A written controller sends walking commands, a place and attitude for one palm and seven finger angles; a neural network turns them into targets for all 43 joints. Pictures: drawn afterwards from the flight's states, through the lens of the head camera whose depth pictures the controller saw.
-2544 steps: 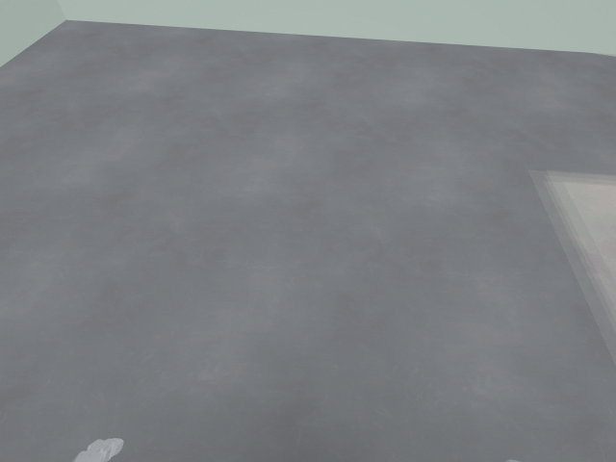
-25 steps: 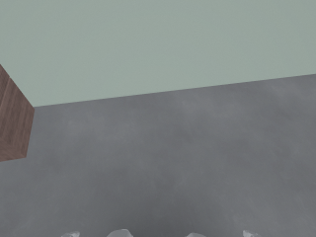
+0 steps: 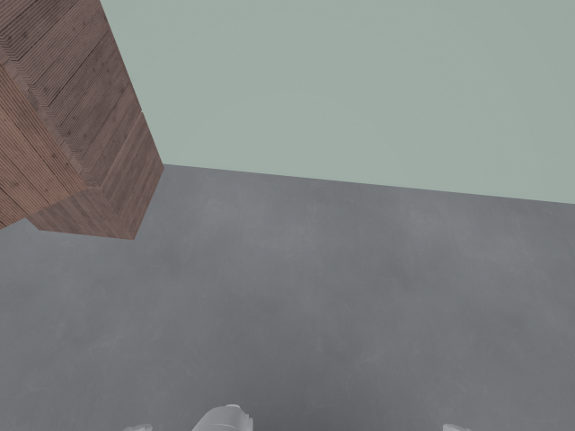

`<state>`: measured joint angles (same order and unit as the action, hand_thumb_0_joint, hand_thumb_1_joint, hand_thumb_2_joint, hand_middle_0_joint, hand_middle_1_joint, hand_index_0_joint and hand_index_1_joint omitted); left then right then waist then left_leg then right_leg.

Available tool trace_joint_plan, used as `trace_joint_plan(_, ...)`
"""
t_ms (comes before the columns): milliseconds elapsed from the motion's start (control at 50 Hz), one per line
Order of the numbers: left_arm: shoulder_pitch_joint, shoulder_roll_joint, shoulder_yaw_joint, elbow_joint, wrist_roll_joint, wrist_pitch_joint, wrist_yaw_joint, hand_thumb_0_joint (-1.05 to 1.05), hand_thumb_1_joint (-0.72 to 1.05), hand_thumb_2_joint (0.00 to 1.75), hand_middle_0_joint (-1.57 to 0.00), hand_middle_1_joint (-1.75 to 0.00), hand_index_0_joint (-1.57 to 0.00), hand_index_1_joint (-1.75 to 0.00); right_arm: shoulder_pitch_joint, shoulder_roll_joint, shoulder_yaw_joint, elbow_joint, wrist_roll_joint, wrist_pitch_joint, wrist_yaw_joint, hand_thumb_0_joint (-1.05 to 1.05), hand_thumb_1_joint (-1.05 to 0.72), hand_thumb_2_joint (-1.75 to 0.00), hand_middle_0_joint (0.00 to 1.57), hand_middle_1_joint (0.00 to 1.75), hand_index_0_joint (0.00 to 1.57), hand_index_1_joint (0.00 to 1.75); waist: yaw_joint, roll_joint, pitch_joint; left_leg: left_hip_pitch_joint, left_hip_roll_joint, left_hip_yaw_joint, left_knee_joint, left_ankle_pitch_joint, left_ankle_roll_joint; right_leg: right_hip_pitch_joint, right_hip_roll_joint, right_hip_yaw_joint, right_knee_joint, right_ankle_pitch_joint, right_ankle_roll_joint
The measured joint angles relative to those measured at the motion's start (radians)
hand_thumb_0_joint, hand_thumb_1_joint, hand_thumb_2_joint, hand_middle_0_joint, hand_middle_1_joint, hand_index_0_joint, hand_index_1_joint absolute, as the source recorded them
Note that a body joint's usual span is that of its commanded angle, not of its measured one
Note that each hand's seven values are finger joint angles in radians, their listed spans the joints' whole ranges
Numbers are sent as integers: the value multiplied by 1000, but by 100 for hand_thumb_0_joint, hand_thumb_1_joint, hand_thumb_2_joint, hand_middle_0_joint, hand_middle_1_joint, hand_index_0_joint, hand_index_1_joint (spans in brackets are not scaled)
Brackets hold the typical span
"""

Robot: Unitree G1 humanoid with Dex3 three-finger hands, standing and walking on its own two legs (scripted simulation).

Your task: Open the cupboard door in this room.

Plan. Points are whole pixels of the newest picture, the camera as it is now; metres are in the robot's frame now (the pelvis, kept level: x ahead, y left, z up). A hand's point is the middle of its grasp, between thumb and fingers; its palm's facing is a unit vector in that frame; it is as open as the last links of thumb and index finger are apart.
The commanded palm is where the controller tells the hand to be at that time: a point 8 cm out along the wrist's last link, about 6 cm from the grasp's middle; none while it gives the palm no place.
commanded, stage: turn to face it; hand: left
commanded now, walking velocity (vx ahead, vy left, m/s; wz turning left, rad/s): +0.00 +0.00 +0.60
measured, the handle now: out of the picture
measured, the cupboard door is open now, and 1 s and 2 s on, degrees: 46 46 46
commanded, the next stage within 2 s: take the last steps up to it in 1.12 s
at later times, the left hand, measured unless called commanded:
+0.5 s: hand out of the picture +0.08 +0.23 -0.15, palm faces +0.29 -0.91 -0.29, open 7.4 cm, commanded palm none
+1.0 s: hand out of the picture -0.04 +0.24 -0.17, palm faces +0.54 -0.81 -0.24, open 7.4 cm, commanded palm none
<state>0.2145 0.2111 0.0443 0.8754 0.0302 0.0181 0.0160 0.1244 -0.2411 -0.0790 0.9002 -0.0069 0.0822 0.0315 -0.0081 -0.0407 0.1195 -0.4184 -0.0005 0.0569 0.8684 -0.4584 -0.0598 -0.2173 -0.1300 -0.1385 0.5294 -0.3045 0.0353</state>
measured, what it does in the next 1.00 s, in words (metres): steps on the spot, turning left: left foot, then right foot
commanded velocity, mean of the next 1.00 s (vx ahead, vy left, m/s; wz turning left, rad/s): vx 0.00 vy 0.00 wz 0.49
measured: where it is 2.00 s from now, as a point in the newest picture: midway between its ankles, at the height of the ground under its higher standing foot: outside the picture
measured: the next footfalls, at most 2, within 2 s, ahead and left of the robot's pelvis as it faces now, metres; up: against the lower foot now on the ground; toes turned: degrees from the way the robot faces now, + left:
left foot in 0.08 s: +0.05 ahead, +0.12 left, +0.00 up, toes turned +6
right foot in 0.46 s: +0.09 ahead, -0.13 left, +0.00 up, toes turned +15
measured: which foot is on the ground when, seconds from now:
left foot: up 0.00-0.06, down 0.08-0.44, up 0.46-0.72, down 0.74-1.00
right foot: down 0.00-0.08, up 0.10-0.44, down 0.46-0.74, up 0.76-1.00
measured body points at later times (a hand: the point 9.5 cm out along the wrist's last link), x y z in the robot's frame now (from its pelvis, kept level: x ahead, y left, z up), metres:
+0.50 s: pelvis +0.02 -0.01 -0.01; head +0.07 +0.00 +0.44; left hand +0.06 +0.28 -0.13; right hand +0.16 -0.25 -0.15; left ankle -0.01 +0.11 -0.71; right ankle +0.05 -0.14 -0.74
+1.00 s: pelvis +0.02 +0.02 +0.00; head +0.05 +0.06 +0.45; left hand -0.06 +0.28 -0.15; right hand +0.22 -0.15 -0.13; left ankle -0.02 +0.11 -0.74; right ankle +0.08 -0.12 -0.68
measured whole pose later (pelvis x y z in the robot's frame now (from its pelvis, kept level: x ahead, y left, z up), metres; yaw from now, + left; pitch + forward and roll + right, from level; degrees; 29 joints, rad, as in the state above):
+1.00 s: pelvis +0.02 +0.02 +0.00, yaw +31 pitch +0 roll -1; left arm 0.18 0.26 0.07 0.93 0.01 0.06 0.01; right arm 0.15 -0.20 -0.03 0.92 -0.02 0.03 -0.01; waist 0.01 -0.02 0.10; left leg -0.28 -0.02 -0.02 0.50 -0.23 0.04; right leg -0.42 -0.06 -0.03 0.93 -0.45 0.07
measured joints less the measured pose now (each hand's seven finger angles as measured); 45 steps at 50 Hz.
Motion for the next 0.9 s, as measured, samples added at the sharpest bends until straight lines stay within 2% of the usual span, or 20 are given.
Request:
trace_joint_plan(60,15,6,1,6,-5,1,-8,1,90,89,-20,-30,-20,-30,-10,0,10,-15,1,-15,2,1,-91,-90,20,29,20,29,5,-18,-2,91,-1,19,-220,115,13,-18,-29,-32,63,-40,23)
trace_joint_plan(80,23,7,4,5,-10,7,-11,1,90,89,-20,-30,-20,-30,-8,-6,12,-25,-1,-25,3,1,-90,-90,20,29,20,29,3,-9,-12,104,5,4,-271,201,44,-46,-32,-42,119,-60,31)
trace_joint_plan(100,17,15,8,10,-12,18,-11,1,90,89,-20,-30,-20,-30,-14,-3,12,-28,-4,-34,0,1,-90,-90,20,29,20,29,5,-18,-8,87,-5,-3,-245,200,73,-84,-36,-20,208,-138,41)
trace_joint_plan(140,-1,33,16,23,-12,41,-6,1,90,89,-20,-30,-20,-30,-15,9,19,-33,-9,-46,-9,1,-90,-90,20,29,20,29,11,-29,-1,75,-14,-17,-214,150,102,-163,-10,46,398,-228,45)
trace_joint_plan(180,-23,45,25,35,-12,52,-4,1,90,89,-20,-30,-20,-30,-4,19,25,-34,-12,-51,-22,1,-90,-90,20,29,20,29,10,-26,-2,82,-18,-42,-237,144,104,-222,17,81,513,-209,48)
trace_joint_plan(220,-43,53,30,33,-12,53,-5,1,90,90,-20,-30,-20,-30,7,25,29,-27,-13,-52,-30,1,-90,-90,20,29,20,30,11,-18,-1,97,-22,-68,-280,172,94,-251,34,101,540,-168,50)
trace_joint_plan(360,-88,53,29,-2,-16,39,-8,1,91,90,-20,-29,-20,-30,47,28,25,3,-17,-38,-31,1,-90,-90,20,30,20,30,-5,28,-13,119,-31,-156,-347,218,83,-198,79,128,313,-128,41)
trace_joint_plan(440,-91,48,20,-28,-19,16,-5,1,90,90,-20,-30,-20,-30,72,21,13,10,-10,-24,-28,1,-90,-90,20,30,20,30,-15,43,-34,87,-57,-205,-298,199,60,-71,100,126,42,-21,22)
trace_joint_plan(460,-86,48,20,-33,-14,4,-2,1,90,90,-20,-30,-20,-30,75,19,9,11,-6,-21,-26,1,-90,-90,20,30,20,30,-10,37,-39,62,-66,-197,-247,148,52,-57,91,130,4,7,-1)
trace_joint_plan(500,-85,27,12,-30,-8,-5,3,1,90,90,-20,-30,-20,-30,63,-1,-2,18,-6,-11,-22,1,-90,-90,20,30,20,30,-17,64,-24,-2,-59,-170,-48,14,37,-54,87,102,36,-2,-15)
trace_joint_plan(540,-70,10,4,-28,-8,-5,7,1,90,90,-20,-30,-20,-30,52,-13,-10,24,-7,-1,-17,1,-90,-90,20,29,20,30,-24,71,-15,-55,-46,-124,140,-15,22,-31,72,77,30,-10,-13)
trace_joint_plan(580,-55,1,1,-21,-6,0,8,1,90,90,-20,-30,-20,-30,44,-14,-11,25,-5,4,-12,1,-90,-90,20,29,20,29,-28,57,-11,-68,-24,-77,200,-12,8,-5,51,55,9,-8,-7)
trace_joint_plan(620,-42,-2,-2,-15,-4,0,6,1,90,90,-20,-30,-20,-30,36,-8,-8,22,-3,6,-6,1,-90,-90,20,29,20,29,-25,32,-7,-47,-6,-37,142,-11,-1,12,27,38,-5,-6,-2)
trace_joint_plan(700,-13,2,-4,1,-2,-3,-3,1,90,89,-20,-30,-20,-30,13,-2,4,10,1,-7,-2,1,-91,-90,20,29,20,29,-8,-7,1,41,1,8,-97,33,3,15,-15,3,20,-28,21)
trace_joint_plan(740,12,9,0,6,-8,2,-8,1,90,89,-20,-30,-20,-30,9,-8,11,-5,-1,-22,1,1,-91,-90,20,29,20,29,-3,-6,-11,104,6,8,-258,168,24,-12,-27,-16,87,-64,38)
trace_joint_plan(760,16,16,4,11,-12,10,-10,1,90,89,-20,-30,-20,-30,5,-6,11,-11,-4,-33,-1,1,-90,-90,20,29,20,29,-3,-12,-14,92,0,2,-255,194,49,-45,-32,-8,164,-120,47)
trace_joint_plan(800,8,35,13,29,-13,36,-4,1,90,89,-20,-30,-20,-30,-4,5,19,-16,-10,-46,-9,1,-90,-90,20,29,20,29,8,-26,-7,70,-11,-4,-208,154,93,-120,-12,48,352,-232,46)
trace_joint_plan(820,3,41,17,41,-13,46,-2,1,90,89,-20,-30,-20,-30,-2,10,23,-19,-12,-51,-16,1,-90,-90,20,29,20,29,11,-26,-8,70,-12,-11,-210,143,103,-154,3,68,430,-243,43)
trace_joint_plan(860,-10,49,24,57,-13,54,-1,1,90,90,-20,-30,-20,-30,4,20,30,-19,-15,-57,-31,1,-90,-90,20,29,20,29,14,-19,-10,81,-15,-29,-244,155,106,-204,27,89,525,-215,41)
trace_joint_plan(900,-20,53,27,61,-14,52,-3,1,90,90,-20,-30,-20,-30,10,28,38,-11,-15,-60,-39,1,-90,-90,20,29,20,29,19,-11,-11,102,-17,-44,-293,186,102,-228,41,101,540,-179,40)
